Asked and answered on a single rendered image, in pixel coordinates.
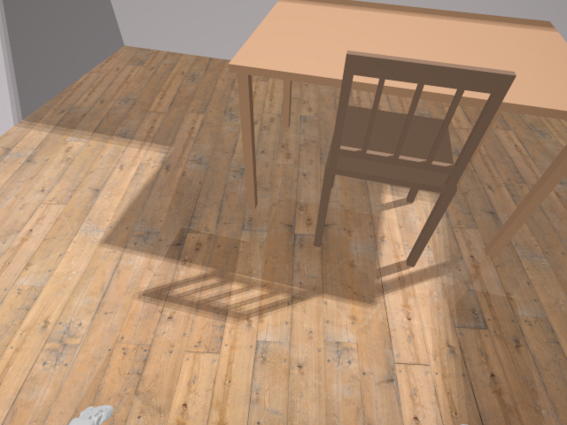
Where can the table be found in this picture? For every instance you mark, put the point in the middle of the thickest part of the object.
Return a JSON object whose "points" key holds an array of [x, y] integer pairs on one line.
{"points": [[307, 41]]}

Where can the left robot hand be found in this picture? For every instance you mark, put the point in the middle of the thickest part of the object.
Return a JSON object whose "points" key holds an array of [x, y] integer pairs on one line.
{"points": [[93, 416]]}

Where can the chair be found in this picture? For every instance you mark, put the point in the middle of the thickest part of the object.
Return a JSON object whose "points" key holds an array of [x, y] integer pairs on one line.
{"points": [[404, 149]]}

